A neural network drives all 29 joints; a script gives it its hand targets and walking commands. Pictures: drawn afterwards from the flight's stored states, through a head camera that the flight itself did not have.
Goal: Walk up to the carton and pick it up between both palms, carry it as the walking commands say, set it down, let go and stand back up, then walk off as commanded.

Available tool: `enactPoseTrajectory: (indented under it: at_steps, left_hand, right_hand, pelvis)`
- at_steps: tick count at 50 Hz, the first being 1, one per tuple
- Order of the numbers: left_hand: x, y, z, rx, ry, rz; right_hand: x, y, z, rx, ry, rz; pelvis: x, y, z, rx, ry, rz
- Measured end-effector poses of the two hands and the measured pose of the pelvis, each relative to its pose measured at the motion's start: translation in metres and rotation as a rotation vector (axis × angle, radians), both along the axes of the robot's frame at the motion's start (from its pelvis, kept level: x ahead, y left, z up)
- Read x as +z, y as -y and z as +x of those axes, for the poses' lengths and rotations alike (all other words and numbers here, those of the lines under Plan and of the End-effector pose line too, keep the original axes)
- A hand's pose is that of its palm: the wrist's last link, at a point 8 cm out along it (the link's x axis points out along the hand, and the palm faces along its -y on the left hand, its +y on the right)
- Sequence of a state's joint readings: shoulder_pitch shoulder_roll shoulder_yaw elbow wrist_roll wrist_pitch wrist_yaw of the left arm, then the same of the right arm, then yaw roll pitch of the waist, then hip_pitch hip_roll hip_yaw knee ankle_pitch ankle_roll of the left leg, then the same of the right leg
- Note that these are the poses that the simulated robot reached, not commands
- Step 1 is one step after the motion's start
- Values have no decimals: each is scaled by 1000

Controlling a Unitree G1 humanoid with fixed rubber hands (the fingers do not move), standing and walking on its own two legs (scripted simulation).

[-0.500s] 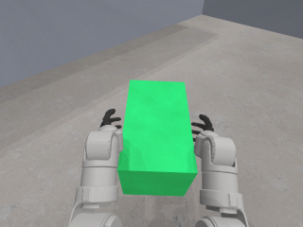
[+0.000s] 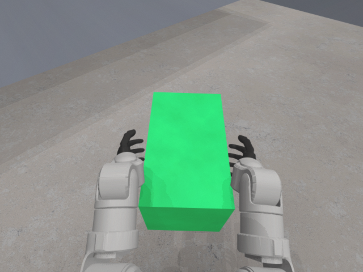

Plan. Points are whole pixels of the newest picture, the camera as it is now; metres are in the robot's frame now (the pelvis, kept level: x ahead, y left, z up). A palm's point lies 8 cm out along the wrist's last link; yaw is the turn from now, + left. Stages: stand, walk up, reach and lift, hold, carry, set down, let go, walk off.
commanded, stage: carry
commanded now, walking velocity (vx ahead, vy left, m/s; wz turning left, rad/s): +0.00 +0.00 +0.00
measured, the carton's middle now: (185, 159) +0.40 +0.00 +0.03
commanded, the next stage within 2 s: none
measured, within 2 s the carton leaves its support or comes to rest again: neither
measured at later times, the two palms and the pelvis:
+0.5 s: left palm (115, 168) +0.32 +0.14 +0.10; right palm (237, 171) +0.31 -0.11 +0.10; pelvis +0.00 +0.02 +0.00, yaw +0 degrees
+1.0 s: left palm (103, 152) +0.34 +0.17 +0.12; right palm (226, 158) +0.33 -0.08 +0.12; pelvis +0.04 +0.04 +0.01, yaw +1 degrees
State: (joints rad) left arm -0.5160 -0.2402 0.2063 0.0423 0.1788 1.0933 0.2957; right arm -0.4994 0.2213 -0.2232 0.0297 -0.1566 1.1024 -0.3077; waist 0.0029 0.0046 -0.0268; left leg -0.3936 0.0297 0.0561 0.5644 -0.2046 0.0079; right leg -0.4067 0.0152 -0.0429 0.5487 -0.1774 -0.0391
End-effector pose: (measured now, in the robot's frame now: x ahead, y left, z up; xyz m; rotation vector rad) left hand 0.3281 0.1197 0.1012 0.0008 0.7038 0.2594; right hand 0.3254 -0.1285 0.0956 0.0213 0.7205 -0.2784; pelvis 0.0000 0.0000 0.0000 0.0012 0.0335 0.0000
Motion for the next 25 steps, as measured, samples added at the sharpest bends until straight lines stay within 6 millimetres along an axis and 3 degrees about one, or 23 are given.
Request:
enactPoseTrajectory:
  at_steps: [25]
  left_hand:
    - [-2,-21,-13,-33,-13,14]
  right_hand:
    - [3,-20,-12,36,-12,-46]
  pelvis:
    - [0,-17,2,-6,14,-10]
